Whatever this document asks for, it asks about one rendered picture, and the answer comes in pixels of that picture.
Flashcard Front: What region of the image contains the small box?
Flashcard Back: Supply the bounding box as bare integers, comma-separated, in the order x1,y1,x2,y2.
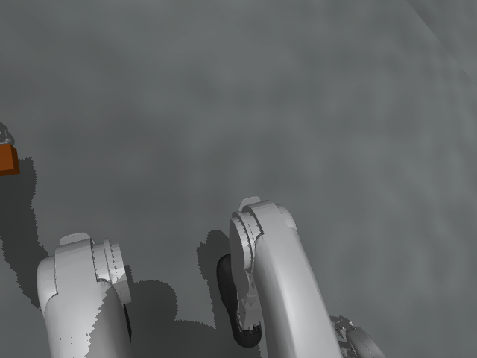
0,144,20,176

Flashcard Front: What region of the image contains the right robot foot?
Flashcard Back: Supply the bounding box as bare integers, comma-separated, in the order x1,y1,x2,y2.
216,254,262,348

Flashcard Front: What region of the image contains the left robot hand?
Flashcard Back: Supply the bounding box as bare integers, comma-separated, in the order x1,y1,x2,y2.
0,122,15,145

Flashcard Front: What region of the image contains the right robot hand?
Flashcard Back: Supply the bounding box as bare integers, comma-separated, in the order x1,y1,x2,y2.
330,315,386,358

